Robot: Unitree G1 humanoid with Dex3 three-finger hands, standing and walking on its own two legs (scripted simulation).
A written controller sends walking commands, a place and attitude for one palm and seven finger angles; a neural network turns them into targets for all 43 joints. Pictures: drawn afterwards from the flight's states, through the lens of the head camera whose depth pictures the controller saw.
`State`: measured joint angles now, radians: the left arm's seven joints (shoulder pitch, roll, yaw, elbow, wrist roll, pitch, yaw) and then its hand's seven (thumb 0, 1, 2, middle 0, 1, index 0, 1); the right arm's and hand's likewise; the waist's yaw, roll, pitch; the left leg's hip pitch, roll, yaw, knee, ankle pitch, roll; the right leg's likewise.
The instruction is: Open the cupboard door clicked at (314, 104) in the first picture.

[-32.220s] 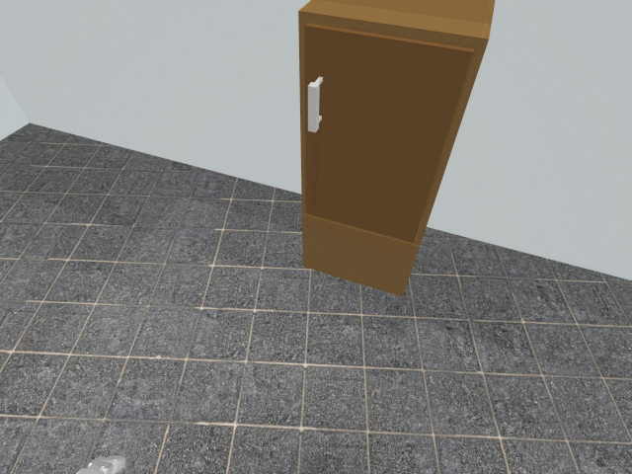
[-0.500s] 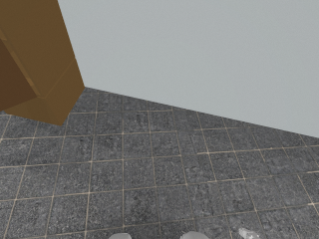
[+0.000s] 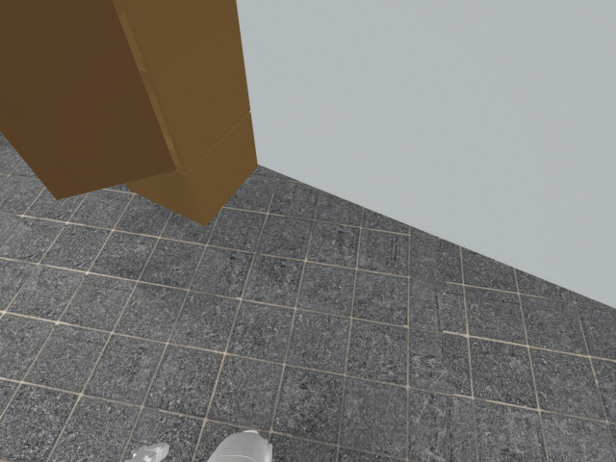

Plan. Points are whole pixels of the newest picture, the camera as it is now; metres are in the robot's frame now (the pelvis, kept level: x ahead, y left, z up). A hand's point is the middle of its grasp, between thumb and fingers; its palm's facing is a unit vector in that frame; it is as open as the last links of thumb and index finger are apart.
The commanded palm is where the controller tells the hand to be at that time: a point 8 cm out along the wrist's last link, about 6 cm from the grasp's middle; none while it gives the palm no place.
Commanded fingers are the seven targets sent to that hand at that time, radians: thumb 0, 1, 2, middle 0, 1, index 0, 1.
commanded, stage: turn to face it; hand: left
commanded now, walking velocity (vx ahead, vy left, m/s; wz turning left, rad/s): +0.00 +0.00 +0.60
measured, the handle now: out of the picture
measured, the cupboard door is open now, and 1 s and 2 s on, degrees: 49 49 49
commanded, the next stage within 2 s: take the last steps up to it in 0.56 s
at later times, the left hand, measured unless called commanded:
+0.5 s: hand out of the picture +0.07 +0.22 -0.16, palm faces +0.25 -0.94 -0.25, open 7.4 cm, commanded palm none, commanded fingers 0.00 0.90 0.90 -0.20 -0.30 -0.20 -0.30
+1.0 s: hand out of the picture +0.00 +0.23 -0.17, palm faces +0.41 -0.89 -0.18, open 7.4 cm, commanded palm none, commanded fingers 0.00 0.90 0.90 -0.20 -0.30 -0.20 -0.30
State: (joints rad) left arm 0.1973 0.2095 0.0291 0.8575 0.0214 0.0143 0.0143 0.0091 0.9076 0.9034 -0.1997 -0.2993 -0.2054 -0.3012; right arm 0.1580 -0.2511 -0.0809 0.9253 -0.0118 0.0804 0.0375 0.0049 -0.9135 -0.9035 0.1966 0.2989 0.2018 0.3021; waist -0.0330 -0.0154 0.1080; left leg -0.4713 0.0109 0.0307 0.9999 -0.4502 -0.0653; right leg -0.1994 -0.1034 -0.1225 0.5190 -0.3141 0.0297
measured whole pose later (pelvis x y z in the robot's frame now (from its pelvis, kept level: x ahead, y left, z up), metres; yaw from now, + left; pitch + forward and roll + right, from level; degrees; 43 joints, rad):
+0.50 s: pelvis +0.02 +0.00 +0.00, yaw +13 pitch +1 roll +0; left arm 0.17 0.25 0.05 0.88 0.01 0.03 0.00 0.01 0.91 0.90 -0.20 -0.30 -0.20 -0.30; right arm 0.19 -0.19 -0.04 0.93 -0.02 0.04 0.01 0.00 -0.91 -0.90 0.20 0.30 0.21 0.30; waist -0.01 -0.01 0.07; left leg -0.31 -0.02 -0.08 0.56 -0.26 0.00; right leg -0.28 -0.03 -0.04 0.59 -0.31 0.05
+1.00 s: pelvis +0.04 +0.03 +0.00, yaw +22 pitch +0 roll -1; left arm 0.25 0.24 0.07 1.01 0.02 0.03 -0.02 0.01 0.91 0.90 -0.20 -0.30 -0.20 -0.30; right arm 0.28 -0.17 -0.02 1.00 -0.02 -0.03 -0.01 0.00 -0.91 -0.90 0.20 0.30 0.20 0.30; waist 0.01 -0.05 0.05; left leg -0.18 -0.03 0.04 0.45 -0.27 0.06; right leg -0.48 -0.08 -0.07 1.06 -0.41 0.02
